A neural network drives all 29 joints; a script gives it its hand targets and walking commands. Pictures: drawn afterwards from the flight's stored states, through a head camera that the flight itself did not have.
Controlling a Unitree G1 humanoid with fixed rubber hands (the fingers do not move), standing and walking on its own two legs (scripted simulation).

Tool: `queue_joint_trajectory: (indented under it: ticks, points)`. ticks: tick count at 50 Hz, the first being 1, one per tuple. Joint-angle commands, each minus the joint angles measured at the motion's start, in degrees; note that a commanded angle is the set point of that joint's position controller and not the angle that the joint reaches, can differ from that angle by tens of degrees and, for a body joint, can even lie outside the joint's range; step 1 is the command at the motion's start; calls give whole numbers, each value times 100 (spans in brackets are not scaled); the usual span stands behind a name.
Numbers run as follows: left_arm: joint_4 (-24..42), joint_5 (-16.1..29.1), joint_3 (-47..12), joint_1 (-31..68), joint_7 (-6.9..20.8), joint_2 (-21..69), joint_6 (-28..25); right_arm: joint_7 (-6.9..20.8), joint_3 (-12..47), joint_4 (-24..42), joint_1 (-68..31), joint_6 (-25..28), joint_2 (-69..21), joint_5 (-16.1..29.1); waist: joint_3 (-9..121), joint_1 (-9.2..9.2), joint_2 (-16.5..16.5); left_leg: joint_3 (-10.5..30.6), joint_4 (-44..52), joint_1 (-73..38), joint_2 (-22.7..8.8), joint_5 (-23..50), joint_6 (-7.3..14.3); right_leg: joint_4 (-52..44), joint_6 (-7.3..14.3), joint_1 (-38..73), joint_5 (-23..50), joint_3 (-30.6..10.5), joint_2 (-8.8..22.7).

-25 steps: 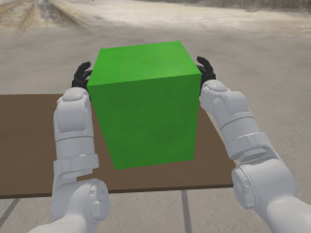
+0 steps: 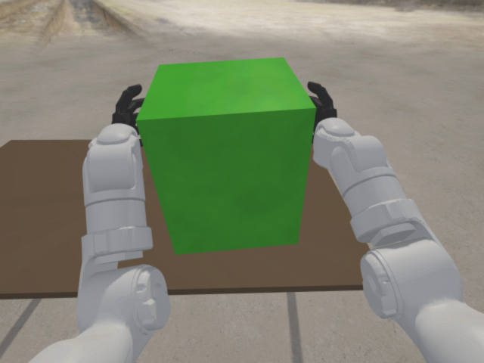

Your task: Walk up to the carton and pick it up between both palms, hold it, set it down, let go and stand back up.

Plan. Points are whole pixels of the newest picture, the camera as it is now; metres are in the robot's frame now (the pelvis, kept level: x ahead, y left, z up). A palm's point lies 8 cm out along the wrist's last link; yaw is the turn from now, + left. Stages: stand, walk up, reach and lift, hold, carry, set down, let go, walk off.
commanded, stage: hold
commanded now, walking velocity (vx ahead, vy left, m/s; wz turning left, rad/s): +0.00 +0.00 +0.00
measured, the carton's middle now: (229, 155) +0.39 +0.02 +0.24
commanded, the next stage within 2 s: set down in 1.14 s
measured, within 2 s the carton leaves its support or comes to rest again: neither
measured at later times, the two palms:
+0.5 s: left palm (132, 129) +0.36 +0.16 +0.30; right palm (329, 133) +0.37 -0.14 +0.29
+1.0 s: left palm (141, 129) +0.36 +0.15 +0.30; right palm (340, 137) +0.36 -0.15 +0.28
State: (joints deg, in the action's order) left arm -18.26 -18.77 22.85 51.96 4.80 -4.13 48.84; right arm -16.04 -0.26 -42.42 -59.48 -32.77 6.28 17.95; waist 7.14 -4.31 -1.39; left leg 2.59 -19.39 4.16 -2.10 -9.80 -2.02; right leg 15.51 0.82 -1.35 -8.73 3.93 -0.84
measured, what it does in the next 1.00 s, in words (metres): stands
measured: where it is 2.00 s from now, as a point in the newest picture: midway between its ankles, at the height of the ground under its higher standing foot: outside the picture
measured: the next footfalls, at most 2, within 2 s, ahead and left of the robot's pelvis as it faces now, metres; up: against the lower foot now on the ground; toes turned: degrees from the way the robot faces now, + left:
none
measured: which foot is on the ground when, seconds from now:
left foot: down 0.00-1.00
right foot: down 0.00-1.00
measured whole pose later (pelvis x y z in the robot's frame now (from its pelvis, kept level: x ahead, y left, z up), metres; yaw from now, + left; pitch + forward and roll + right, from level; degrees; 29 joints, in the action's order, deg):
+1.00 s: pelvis +0.00 +0.01 +0.00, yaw -2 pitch -7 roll -1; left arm -14.8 -20.6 23.6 50.3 4.5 -1.1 50.0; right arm -16.3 2.6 -39.5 -57.1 -33.8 8.3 20.8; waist 6.3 -5.3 2.3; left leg 0.8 -20.6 2.2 -1.8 -11.3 -1.1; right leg 16.5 -0.1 0.1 -9.5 2.1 -0.4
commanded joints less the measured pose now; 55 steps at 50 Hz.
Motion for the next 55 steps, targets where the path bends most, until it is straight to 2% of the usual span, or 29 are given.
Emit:
queue_joint_trajectory:
  ticks: [1,5,8,12,17,20,22,26,29,31,35,36,40,43,47,49,52,54,55]
  points:
    - [573,1099,-2449,3708,850,3227,-306,730,1021,1502,-3740,172,-3034,867,1553,-362,681,-325,98,-133,490,1275,-196,-7,-243,946,1187,-188,-355]
    - [893,1021,-2476,3664,871,3168,-257,725,1123,1568,-3546,131,-3091,944,1381,-359,781,-334,97,-83,491,1344,-207,36,-268,1056,1346,-192,-325]
    - [942,1022,-2458,3716,852,3137,-225,743,1277,1748,-3721,132,-3124,1045,1360,-237,737,-336,66,-58,500,1421,-204,65,-276,1058,1328,-163,-355]
    - [764,926,-2245,3539,805,3021,-196,746,1518,1963,-3916,143,-3261,1103,1311,26,359,-365,106,23,498,1257,-86,41,-327,967,1186,-145,-358]
    - [198,809,-1903,3556,814,2897,-220,788,1457,1696,-4106,148,-3282,904,1054,226,-124,-397,312,241,452,641,66,-93,-315,685,485,-155,-350]
    - [14,929,-1957,3814,810,2981,-312,806,1385,1738,-4347,216,-3388,836,1314,222,-204,-405,326,237,453,554,83,-105,-303,590,376,-149,-352]
    - [-65,1026,-2035,3861,794,3058,-357,794,1272,1659,-4330,223,-3330,789,1375,108,-178,-367,310,165,443,617,51,-119,-285,585,453,-161,-362]
    - [171,1191,-2302,3834,823,3246,-383,731,1103,1643,-4097,231,-3222,786,1674,-158,179,-362,201,-61,456,965,-57,-74,-265,692,868,-183,-372]
    - [247,1136,-2332,3639,849,3233,-338,704,1000,1524,-3843,180,-3054,785,1655,-282,443,-344,143,-100,474,1108,-129,-44,-250,877,1060,-202,-367]
    - [623,1140,-2500,3509,869,3274,-293,687,1023,1580,-3596,158,-2976,878,1703,-403,688,-332,60,-216,476,1454,-215,11,-235,1013,1430,-200,-365]
    - [1062,1141,-2635,3706,886,3296,-247,690,1099,1710,-3564,103,-2984,1012,1552,-473,901,-309,6,-208,486,1606,-276,63,-244,1100,1537,-191,-367]
    - [1088,1120,-2633,3703,870,3271,-232,696,1122,1699,-3570,93,-3017,1035,1507,-466,934,-294,-7,-158,491,1587,-278,73,-249,1088,1519,-189,-352]
    - [1047,999,-2474,3648,831,3139,-190,753,1308,1852,-3677,87,-3135,1067,1234,-212,724,-316,77,-19,476,1396,-211,61,-276,1013,1278,-157,-366]
    - [941,944,-2347,3572,780,3045,-193,775,1521,1958,-3818,102,-3237,1094,1252,-8,449,-344,134,55,467,1284,-118,51,-295,988,1147,-131,-382]
    - [421,865,-2026,3583,758,2935,-205,802,1591,1893,-4125,125,-3292,1043,1248,257,9,-362,220,171,445,959,16,-12,-300,798,777,-151,-379]
    - [66,795,-1847,3581,769,2875,-216,808,1525,1735,-4266,135,-3296,944,1152,314,-236,-379,295,240,451,668,82,-81,-315,646,493,-159,-360]
    - [-220,900,-1830,3715,790,2923,-287,813,1333,1633,-4361,185,-3309,801,1245,270,-328,-390,356,271,442,467,119,-124,-295,529,284,-177,-354]
    - [-234,1048,-2026,3771,810,3075,-328,783,1207,1606,-4324,209,-3270,740,1407,76,-186,-380,317,153,444,592,64,-133,-264,585,463,-203,-359]
    - [-171,1092,-2081,3843,811,3121,-362,771,1176,1641,-4337,230,-3274,770,1537,38,-149,-374,280,105,452,687,39,-122,-267,621,555,-188,-367]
